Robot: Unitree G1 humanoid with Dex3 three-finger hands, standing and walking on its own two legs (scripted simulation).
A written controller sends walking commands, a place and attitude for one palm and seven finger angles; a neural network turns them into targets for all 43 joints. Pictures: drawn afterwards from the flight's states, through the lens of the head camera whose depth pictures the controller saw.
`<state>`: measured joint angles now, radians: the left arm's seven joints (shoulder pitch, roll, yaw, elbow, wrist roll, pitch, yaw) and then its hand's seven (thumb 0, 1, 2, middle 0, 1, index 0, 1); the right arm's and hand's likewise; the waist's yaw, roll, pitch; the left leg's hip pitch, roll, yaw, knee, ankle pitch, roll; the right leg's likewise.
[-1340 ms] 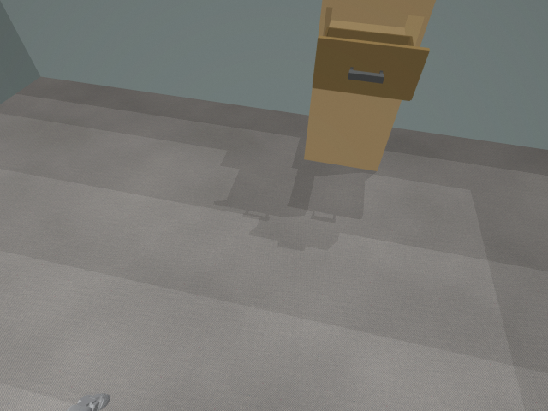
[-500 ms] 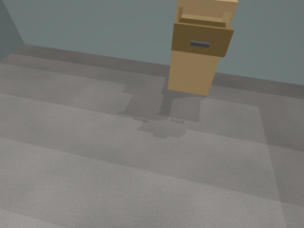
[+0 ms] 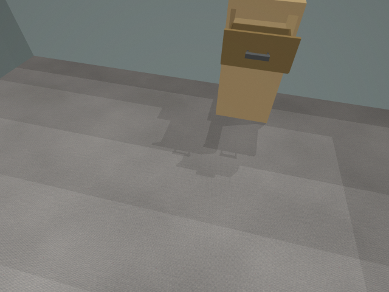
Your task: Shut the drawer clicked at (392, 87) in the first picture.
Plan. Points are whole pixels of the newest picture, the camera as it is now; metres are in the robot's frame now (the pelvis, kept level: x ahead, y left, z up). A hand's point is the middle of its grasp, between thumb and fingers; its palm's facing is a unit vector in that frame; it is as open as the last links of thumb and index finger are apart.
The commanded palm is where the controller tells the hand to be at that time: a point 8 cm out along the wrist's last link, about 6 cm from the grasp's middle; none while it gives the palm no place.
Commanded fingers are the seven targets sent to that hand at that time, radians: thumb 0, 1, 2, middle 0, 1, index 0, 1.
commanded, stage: look at it before walking up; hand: left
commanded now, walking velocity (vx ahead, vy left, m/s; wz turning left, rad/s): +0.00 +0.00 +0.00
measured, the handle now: (257, 54) +1.19 -0.25 -0.08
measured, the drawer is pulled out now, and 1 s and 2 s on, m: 0.30 0.30 0.30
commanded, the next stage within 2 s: walk to a spot facing it in 0.10 s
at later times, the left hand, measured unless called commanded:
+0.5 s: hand out of the picture +0.06 +0.20 -0.19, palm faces -0.10 -0.97 -0.21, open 7.4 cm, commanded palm none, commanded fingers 0.00 0.90 0.90 -0.20 -0.30 -0.20 -0.30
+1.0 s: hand (153, 252) +0.25 +0.12 -0.17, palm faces -0.28 -0.94 -0.19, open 7.4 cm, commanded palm none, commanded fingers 0.00 0.90 0.90 -0.20 -0.30 -0.20 -0.30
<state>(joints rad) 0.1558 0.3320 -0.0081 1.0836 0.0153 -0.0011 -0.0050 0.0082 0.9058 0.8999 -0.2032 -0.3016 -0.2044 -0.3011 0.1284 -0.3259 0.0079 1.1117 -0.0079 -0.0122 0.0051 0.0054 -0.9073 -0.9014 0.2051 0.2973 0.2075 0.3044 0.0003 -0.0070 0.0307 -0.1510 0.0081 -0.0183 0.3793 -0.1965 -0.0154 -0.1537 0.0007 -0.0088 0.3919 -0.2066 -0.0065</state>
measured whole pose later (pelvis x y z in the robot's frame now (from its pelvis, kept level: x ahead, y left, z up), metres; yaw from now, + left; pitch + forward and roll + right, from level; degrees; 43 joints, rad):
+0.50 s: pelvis +0.04 +0.00 -0.02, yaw -7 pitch +0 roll +1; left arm 0.33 0.24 0.03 1.04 0.03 0.04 -0.04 0.01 0.91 0.90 -0.20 -0.30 -0.20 -0.30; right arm 0.27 -0.23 -0.01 1.05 -0.02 -0.03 0.00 0.00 -0.91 -0.90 0.20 0.30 0.21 0.30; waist 0.01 -0.03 0.00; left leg -0.17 0.05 0.10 0.55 -0.38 -0.01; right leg -0.30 0.03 0.04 0.73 -0.43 -0.03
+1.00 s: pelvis +0.20 -0.05 +0.00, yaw -20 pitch +1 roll -1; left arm 0.36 0.18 0.04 1.00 0.03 -0.05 -0.01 0.01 0.91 0.90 -0.20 -0.30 -0.20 -0.30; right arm 0.10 -0.20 -0.05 0.92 -0.02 -0.03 0.03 0.01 -0.91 -0.90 0.20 0.30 0.20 0.30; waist 0.03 0.00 0.04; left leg -0.59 0.12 0.04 0.84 -0.20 -0.06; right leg -0.10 0.06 0.04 0.39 -0.30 -0.04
